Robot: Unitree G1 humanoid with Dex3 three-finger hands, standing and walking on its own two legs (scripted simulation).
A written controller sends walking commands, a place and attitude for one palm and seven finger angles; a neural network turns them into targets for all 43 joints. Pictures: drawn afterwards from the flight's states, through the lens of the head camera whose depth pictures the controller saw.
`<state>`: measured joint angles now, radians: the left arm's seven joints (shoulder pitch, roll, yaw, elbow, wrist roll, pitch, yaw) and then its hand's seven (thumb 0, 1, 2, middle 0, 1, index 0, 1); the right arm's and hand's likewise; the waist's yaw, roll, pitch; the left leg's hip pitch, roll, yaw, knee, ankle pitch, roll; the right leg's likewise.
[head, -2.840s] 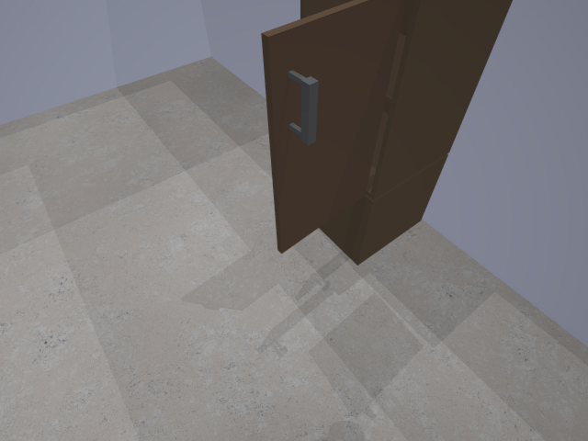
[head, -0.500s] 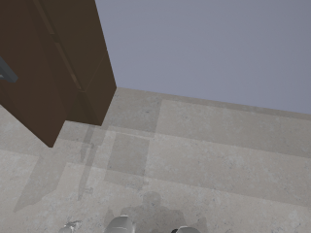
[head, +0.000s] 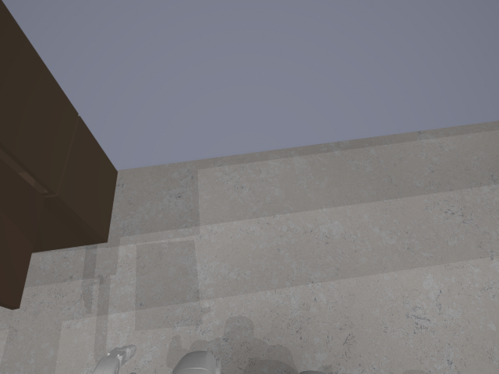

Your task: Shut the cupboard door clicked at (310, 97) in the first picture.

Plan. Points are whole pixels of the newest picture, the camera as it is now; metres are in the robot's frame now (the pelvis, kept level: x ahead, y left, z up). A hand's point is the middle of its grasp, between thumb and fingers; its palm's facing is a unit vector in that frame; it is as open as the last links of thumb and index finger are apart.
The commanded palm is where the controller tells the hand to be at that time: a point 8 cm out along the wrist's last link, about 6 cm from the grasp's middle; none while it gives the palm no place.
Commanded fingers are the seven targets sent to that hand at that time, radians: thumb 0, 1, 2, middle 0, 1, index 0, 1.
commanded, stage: walk around to get in front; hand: left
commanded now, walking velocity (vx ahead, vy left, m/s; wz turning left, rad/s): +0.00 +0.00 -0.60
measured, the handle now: out of the picture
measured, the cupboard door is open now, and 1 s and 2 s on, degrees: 94 94 94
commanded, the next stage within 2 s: none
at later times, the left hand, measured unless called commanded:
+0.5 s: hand (175, 346) +0.18 +0.16 -0.16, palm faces -0.28 -0.92 -0.26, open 7.4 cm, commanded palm none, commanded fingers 0.00 0.90 0.90 -0.20 -0.30 -0.20 -0.30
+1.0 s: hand (207, 317) +0.23 +0.11 -0.16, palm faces -0.53 -0.83 -0.19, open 7.4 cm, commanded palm none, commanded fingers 0.00 0.90 0.90 -0.20 -0.30 -0.20 -0.30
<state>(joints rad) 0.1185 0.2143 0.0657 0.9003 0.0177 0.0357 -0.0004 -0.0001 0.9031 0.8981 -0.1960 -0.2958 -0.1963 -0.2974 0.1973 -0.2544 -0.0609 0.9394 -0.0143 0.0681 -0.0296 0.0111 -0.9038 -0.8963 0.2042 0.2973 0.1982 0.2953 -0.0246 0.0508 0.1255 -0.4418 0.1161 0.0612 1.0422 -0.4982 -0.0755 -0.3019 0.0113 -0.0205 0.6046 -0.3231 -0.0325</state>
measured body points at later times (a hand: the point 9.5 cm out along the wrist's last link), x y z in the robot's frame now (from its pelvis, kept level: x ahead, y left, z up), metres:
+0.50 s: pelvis +0.01 -0.02 -0.01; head +0.06 -0.04 +0.44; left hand +0.19 +0.21 -0.14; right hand +0.00 -0.28 -0.16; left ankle +0.03 +0.14 -0.72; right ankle -0.02 -0.12 -0.73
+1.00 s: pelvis +0.03 -0.01 +0.01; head +0.09 -0.03 +0.46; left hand +0.26 +0.15 -0.14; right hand -0.05 -0.26 -0.12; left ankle +0.09 +0.09 -0.73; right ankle -0.06 -0.10 -0.67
